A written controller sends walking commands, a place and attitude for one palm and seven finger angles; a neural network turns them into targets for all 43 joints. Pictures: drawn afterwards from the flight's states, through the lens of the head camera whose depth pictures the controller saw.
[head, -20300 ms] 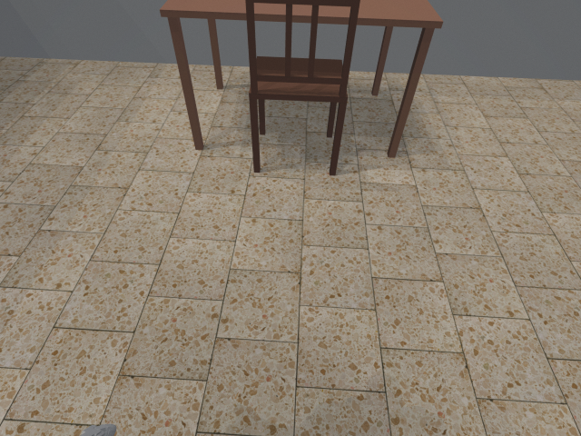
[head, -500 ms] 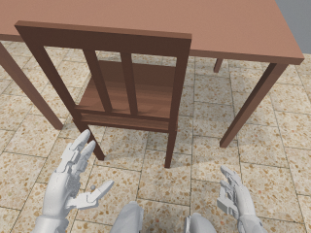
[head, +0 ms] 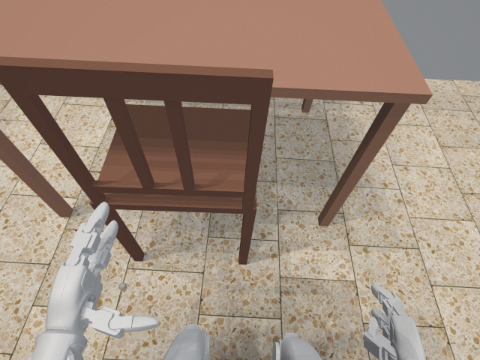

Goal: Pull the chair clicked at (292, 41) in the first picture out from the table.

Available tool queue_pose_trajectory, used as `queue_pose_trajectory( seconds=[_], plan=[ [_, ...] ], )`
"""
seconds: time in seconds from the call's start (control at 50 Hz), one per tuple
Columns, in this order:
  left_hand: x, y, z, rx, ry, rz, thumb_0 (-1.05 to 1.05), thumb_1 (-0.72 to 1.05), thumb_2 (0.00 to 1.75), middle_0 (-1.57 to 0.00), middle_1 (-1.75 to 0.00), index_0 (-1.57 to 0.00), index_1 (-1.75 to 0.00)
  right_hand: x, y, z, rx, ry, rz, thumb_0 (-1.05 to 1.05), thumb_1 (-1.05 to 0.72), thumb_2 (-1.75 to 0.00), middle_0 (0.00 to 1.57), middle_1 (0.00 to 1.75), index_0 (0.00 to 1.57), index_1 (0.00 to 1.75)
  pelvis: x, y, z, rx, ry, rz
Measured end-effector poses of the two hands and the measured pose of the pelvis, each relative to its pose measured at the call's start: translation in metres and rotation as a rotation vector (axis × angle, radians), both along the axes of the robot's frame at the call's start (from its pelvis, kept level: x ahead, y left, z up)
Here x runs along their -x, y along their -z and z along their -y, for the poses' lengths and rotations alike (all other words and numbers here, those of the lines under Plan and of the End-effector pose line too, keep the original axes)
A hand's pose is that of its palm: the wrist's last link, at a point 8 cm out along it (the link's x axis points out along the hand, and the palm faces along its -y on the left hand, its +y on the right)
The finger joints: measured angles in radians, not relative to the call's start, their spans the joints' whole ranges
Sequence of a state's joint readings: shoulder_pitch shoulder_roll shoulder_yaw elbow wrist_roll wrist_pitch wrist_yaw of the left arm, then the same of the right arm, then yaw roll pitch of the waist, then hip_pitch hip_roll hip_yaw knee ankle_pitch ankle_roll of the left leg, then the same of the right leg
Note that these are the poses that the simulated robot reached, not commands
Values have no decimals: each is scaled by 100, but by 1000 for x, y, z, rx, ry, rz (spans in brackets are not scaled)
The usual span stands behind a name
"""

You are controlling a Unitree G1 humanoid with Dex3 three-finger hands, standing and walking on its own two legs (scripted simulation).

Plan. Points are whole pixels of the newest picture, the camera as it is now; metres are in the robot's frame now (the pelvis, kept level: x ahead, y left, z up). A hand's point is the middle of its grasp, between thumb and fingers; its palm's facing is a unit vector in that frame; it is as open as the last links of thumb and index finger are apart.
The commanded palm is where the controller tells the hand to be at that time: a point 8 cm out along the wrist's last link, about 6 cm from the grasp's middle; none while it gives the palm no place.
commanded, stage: raise the hand toward the chair's back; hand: left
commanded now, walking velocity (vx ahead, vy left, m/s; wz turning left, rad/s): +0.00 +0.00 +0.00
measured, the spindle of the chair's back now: (133, 148) +0.50 +0.24 +0.00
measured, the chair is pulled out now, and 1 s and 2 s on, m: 0.00 0.00 0.00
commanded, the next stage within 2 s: aim the fingers beside a spindle in 0.92 s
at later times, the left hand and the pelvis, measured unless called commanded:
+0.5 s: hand (103, 262) +0.25 +0.21 +0.05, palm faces +0.01 -1.00 -0.06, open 16.9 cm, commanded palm +0.23 +0.27 +0.05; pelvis +0.01 +0.00 +0.01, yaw +0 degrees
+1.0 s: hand (109, 263) +0.25 +0.20 +0.05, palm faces +0.02 -1.00 -0.05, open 16.9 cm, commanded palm +0.23 +0.26 +0.05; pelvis +0.01 +0.00 +0.01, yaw +0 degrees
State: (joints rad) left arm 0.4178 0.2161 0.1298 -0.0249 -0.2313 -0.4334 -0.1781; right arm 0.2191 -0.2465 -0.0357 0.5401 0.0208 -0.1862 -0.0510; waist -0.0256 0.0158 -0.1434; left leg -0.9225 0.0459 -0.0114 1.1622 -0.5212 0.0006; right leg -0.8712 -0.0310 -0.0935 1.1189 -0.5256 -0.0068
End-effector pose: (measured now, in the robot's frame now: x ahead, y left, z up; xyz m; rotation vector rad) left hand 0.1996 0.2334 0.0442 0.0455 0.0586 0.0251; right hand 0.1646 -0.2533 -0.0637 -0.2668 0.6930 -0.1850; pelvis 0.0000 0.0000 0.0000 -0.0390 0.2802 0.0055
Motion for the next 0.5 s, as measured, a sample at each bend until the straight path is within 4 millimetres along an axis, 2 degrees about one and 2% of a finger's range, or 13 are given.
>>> queue_pose_trajectory(
  seconds=[0.12, 0.22, 0.34, 0.5],
  plan=[
    [-5, -7, -9, -9, -12, 21, 0, -41, 34, -7, -9, -8, -9, -21, -5, -20, -36, -59, 35, 1, -90, -90, 20, 30, 20, 30, -3, -3, -1, 4, -7, 4],
    [-9, -7, -15, -10, -3, 5, -1, -46, 31, -7, -9, -7, -9, -28, -4, -33, -60, -88, 37, 1, -90, -90, 20, 30, 20, 30, -5, -5, -2, 6, -11, 8],
    [-15, -10, -23, -10, -3, 6, -1, -49, 30, -6, -8, -7, -8, -23, -2, -34, -62, -88, 12, 1, -90, -90, 21, 30, 20, 30, -6, -7, -3, 8, -13, 10],
    [-28, -14, -30, -16, 9, 2, -1, -50, 30, -6, -8, -7, -8, -5, -2, -20, -40, -44, -36, 1, -90, -90, 21, 30, 20, 30, -7, -11, -4, 7, -9, 13]
  ],
)
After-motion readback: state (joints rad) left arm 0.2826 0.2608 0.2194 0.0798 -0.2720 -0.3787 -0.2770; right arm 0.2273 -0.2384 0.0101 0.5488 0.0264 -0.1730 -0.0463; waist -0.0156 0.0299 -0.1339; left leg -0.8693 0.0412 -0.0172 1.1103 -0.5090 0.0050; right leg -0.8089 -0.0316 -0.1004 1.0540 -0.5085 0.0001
